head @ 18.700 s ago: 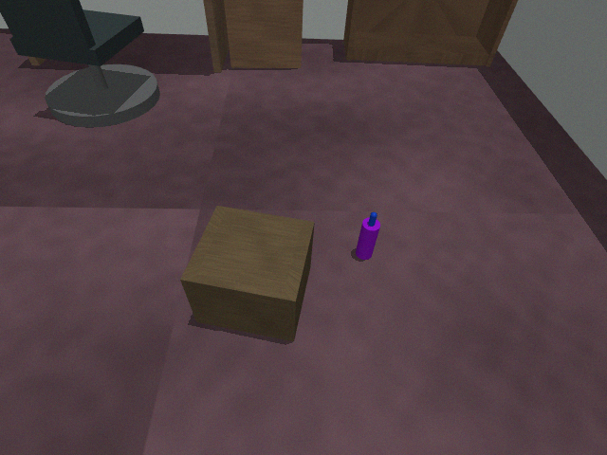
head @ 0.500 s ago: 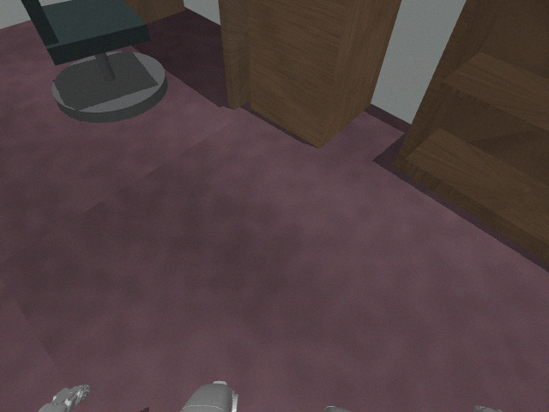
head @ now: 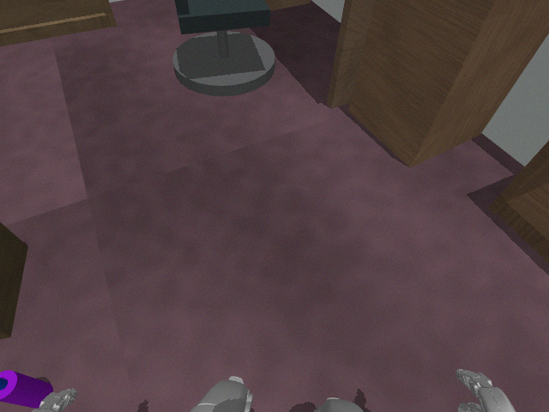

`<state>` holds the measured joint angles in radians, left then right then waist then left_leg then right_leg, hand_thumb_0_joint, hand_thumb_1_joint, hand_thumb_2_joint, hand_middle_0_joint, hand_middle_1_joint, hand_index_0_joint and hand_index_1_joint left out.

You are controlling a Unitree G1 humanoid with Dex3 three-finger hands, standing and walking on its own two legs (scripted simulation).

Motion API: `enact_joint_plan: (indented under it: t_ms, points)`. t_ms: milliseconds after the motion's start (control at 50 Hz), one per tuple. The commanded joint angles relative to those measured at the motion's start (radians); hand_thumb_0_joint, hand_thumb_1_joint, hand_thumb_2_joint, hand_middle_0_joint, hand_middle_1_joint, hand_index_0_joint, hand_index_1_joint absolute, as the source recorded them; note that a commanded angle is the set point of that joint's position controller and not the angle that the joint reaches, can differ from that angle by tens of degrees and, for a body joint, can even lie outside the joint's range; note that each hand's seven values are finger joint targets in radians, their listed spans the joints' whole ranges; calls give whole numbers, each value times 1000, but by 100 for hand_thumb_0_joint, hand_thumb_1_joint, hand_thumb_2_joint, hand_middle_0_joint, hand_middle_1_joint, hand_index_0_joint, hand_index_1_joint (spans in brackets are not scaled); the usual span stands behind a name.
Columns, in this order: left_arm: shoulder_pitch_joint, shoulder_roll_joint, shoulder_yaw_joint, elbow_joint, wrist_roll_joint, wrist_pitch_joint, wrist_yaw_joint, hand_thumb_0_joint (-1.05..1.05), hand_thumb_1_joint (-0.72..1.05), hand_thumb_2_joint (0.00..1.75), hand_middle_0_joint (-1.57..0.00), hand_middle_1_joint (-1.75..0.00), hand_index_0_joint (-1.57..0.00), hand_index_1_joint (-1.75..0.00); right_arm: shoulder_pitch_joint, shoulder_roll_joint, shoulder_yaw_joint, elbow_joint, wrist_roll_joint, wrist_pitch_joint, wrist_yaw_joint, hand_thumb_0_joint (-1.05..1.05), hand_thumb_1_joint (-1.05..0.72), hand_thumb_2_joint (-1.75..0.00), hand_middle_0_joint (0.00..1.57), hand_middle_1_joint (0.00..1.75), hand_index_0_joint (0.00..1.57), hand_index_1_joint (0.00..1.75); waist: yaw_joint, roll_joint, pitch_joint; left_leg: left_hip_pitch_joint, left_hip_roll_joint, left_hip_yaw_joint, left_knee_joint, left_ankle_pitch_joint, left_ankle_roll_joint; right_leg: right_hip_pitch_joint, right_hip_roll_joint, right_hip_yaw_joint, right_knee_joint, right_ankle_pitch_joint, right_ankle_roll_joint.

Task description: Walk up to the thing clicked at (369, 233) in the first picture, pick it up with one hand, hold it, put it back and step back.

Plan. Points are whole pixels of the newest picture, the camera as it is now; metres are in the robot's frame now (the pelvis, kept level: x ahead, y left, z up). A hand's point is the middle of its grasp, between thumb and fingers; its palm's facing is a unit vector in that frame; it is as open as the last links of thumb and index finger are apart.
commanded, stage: walk up
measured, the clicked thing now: (16, 388) +0.23 +0.72 -0.61
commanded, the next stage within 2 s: none
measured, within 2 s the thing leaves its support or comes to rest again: neither
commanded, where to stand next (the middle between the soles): +0.08 +0.01 m, yaw +14 degrees
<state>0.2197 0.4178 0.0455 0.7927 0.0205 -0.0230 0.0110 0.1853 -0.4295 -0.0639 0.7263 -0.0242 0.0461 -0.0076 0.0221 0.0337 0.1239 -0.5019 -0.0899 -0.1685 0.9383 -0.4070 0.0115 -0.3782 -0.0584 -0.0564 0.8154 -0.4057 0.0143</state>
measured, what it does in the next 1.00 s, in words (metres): steps on the spot, turning right: left foot, then right foot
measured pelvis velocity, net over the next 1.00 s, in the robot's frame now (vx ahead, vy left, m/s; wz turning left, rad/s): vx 0.00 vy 0.08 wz -0.52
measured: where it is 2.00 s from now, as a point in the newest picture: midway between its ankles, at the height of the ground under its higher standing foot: outside the picture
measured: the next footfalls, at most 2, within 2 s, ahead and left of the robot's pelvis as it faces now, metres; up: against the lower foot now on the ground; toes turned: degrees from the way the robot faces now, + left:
left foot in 0.24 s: +0.06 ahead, +0.16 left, +0.00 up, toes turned +7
right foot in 0.60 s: +0.05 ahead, -0.12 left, +0.00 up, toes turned -17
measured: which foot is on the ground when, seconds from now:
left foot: up 0.00-0.22, down 0.24-0.62, up 0.64-0.92, down 0.94-1.00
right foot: down 0.00-0.26, up 0.28-0.58, down 0.60-0.96, up 0.98-1.00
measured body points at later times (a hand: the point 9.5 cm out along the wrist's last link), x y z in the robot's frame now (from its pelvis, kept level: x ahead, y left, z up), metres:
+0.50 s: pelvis -0.01 +0.04 +0.02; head +0.02 +0.04 +0.47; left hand +0.01 +0.36 -0.10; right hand +0.12 -0.28 -0.07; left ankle +0.02 +0.15 -0.70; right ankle +0.03 -0.10 -0.67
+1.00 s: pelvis +0.00 +0.08 +0.00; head +0.05 +0.05 +0.45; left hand +0.26 +0.32 -0.08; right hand -0.06 -0.27 -0.09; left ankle +0.10 +0.15 -0.70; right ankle +0.00 -0.10 -0.69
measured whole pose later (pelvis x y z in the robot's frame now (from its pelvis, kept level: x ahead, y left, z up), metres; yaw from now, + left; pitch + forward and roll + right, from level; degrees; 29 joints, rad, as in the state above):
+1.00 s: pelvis +0.00 +0.08 +0.00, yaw -30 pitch -2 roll +1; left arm 0.25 0.47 0.04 0.71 0.02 0.02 0.02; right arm 0.18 -0.42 -0.08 0.78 -0.02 0.02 0.01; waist 0.01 -0.02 0.14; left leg -0.40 -0.04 0.01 0.76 -0.33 0.02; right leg -0.51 0.06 0.23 0.87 -0.37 0.02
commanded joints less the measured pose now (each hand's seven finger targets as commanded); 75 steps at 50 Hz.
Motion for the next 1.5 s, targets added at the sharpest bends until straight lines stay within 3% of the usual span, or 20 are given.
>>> enact_joint_plan:
  t_ms: [0, 80, 200, 260, 280, 560, 600, 620, 700, 820, 900, 940, 960, 1080, 1160, 1260, 1280, 1320, 1340, 1480]
  points:
    - [-27, 311, 100, -81, -8, -27, 24, 0, 90, 90, -20, -30, -20, -30, 16, -256, -86, -55, -2, -28, -13, 0, -90, -90, 20, 30, 20, 30, -4, -80, -39, -176, 65, 1, 355, -128, -18, 100, -437, 434, -452, 248, -320]
    - [18, 296, 92, -44, 22, -30, 11, 0, 90, 90, -20, -30, -20, -30, 39, -181, -68, -12, 11, -43, 32, 0, -90, -90, 20, 30, 20, 30, 23, -268, -69, -80, 67, 157, 55, -32, -19, 176, -222, 116, -341, 263, -197]
    - [-7, 249, 68, -73, -2, 14, -11, 0, 90, 90, -20, -30, -20, -30, 117, -180, -73, 78, 14, -75, 9, 0, -90, -90, 20, 30, 20, 30, -27, -168, -168, 342, 12, 232, -375, 115, -8, 1, -209, 24, -112, 82, -148]
    - [-15, 221, 55, -71, -19, 33, 5, 0, 90, 90, -20, -30, -20, -30, 108, -375, -98, 50, 3, -95, -15, 0, -90, -90, 20, 30, 20, 30, -69, 145, -145, 255, 443, -531, -605, -26, 270, -225, -65, 88, 241, -272, -31]
    - [25, 243, 47, -89, -14, 58, 11, 0, 90, 90, -20, -30, -20, -30, -9, -315, -112, -9, -2, -89, 9, 0, -90, -90, 20, 30, 20, 30, -100, 169, -64, 301, 561, -226, -696, -48, 269, -304, -77, 83, 330, -161, -37]
    - [272, 242, 101, -20, 8, 21, -33, 0, 90, 90, -20, -30, -20, -30, -151, -199, -87, -55, 8, -31, 34, 0, -90, -90, 20, 30, 20, 30, 27, 36, -117, 136, 366, 315, -267, -104, 102, 139, 16, -28, -194, 59, -28]
    - [277, 382, 125, -61, 29, -9, -7, 0, 90, 90, -20, -30, -20, -30, -194, -107, -53, -105, 21, -24, 39, 0, -90, -90, 20, 30, 20, 30, 68, -332, -29, -197, 93, 319, 104, -262, -16, 167, -240, 660, -522, 37, -201]
    - [259, 409, 124, -85, 27, -13, 2, 0, 90, 90, -20, -30, -20, -30, -255, -147, -60, -120, 23, -25, 29, 0, -90, -90, 20, 30, 20, 30, 84, -264, -55, -205, 107, 150, 167, -283, -29, 148, -323, 856, -572, 31, -310]
    - [165, 307, 98, -120, 2, -23, 29, 0, 90, 90, -20, -30, -20, -30, -76, -174, -62, -19, 26, -41, 12, 0, -90, -90, 20, 30, 20, 30, -8, -214, -188, -102, 132, 90, 130, -96, -16, 235, -161, 523, -355, 339, -207]
    - [136, 281, 76, -149, 5, -14, 22, 0, 90, 90, -20, -30, -20, -30, -55, -155, -56, -52, 25, -30, 17, 0, -90, -90, 20, 30, 20, 30, 3, -203, -174, 21, 75, 128, -30, -68, 1, 98, -116, 496, -310, 409, -231]
    - [33, 252, 55, -183, -10, 18, 12, 0, 90, 90, -20, -30, -20, -30, 60, -147, -66, -13, 17, -50, 8, 0, -90, -90, 20, 30, 20, 30, -60, -215, -172, 303, 34, 149, -330, 102, 25, -103, -23, 434, -187, 396, -144]
    - [65, 152, 29, -198, -15, 26, 12, 0, 90, 90, -20, -30, -20, -30, 53, -286, -98, -33, -6, -67, -3, 0, -90, -90, 20, 30, 20, 30, -52, 153, -141, 368, 398, -340, -618, -117, 127, -318, 194, 238, 152, -10, -39]
    - [78, 248, 45, -173, 4, 25, 27, 0, 90, 90, -20, -30, -20, -30, -7, -346, -113, -45, 13, -69, 6, 0, -90, -90, 20, 30, 20, 30, -53, 163, -122, 234, 594, -475, -673, -104, 247, -280, 128, 220, 300, -150, -15]
    - [89, 235, 75, -96, -16, 25, -36, 0, 90, 90, -20, -30, -20, -30, 7, -261, -78, -11, 6, -99, 13, 0, -90, -90, 20, 30, 20, 30, -41, 159, -104, 279, 345, -56, -575, -30, 154, -211, 67, 153, 253, 7, -13]
    - [-20, 212, 72, -124, -4, 14, -47, 0, 90, 90, -20, -30, -20, -30, 128, -296, -89, 1, -10, -103, 21, 0, -90, -90, 20, 30, 20, 30, -101, 175, -125, 411, 413, -27, -541, 119, 208, -204, 48, 79, 74, -129, -2]
    - [118, 179, 74, -34, -5, -16, -24, 0, 90, 90, -20, -30, -20, -30, 75, -270, -73, -24, 4, -75, 27, 0, -90, -90, 20, 30, 20, 30, -20, 161, -165, 249, 355, 175, -327, 302, 136, 160, 116, -44, -323, 92, -40]
    - [154, 219, 89, -17, 3, -25, -14, 0, 90, 90, -20, -30, -20, -30, 87, -220, -56, -29, 8, -70, 27, 0, -90, -90, 20, 30, 20, 30, 4, 54, -179, 132, 321, 226, -198, 236, 94, 306, 105, 13, -375, 99, -58]
    - [168, 371, 125, -46, 9, -37, 0, 0, 90, 90, -20, -30, -20, -30, 8, -157, -31, -78, 16, -71, 23, 0, -90, -90, 20, 30, 20, 30, 44, -282, -133, -273, 137, 228, 83, -163, -8, 403, -255, 711, -464, -6, -270]
    - [151, 373, 125, -50, 0, -34, 2, 0, 90, 90, -20, -30, -20, -30, -23, -215, -51, -65, 6, -73, 10, 0, -90, -90, 20, 30, 20, 30, 46, -192, -85, -242, 208, 121, 122, -177, -16, 302, -306, 731, -444, 30, -328]
    - [10, 282, 72, -71, -6, -22, 3, 0, 90, 90, -20, -30, -20, -30, 111, -191, -48, 51, 10, -88, 14, 0, -90, -90, 20, 30, 20, 30, -45, -216, -62, 154, 137, 210, -82, 31, 9, -69, -84, 376, -301, 300, -205]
